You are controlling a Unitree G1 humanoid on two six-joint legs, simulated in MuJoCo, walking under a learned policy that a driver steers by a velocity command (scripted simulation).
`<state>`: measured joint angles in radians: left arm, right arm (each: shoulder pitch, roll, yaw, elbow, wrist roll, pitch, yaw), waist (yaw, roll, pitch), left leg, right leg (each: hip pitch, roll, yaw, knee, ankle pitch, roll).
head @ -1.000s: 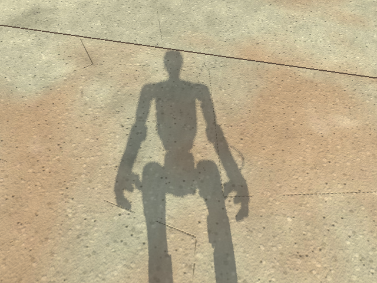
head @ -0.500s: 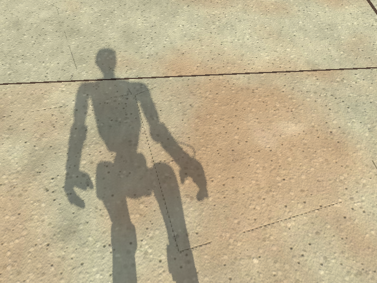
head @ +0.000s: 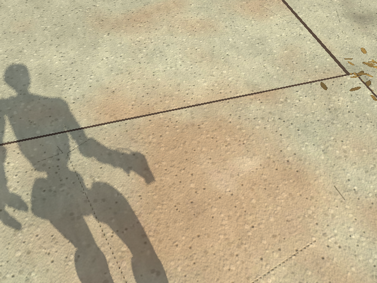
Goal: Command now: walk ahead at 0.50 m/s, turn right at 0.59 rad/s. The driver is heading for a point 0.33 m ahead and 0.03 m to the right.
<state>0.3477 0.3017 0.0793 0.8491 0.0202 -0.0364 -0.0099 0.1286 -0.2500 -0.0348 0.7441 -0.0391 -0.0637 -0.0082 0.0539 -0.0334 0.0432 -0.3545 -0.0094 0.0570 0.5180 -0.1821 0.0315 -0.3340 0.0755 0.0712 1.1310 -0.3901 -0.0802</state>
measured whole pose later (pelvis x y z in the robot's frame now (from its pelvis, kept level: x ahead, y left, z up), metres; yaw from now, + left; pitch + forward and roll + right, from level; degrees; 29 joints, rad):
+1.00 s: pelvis +0.27 -0.04 +0.01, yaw -13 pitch -1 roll +0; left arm 0.25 0.20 0.02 1.00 0.01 -0.01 0.02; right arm 0.29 -0.18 -0.01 1.00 -0.01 -0.01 -0.03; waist 0.01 -0.01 0.01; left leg -0.14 0.00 0.03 0.40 -0.23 0.01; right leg -0.20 0.05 -0.03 0.37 -0.14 -0.05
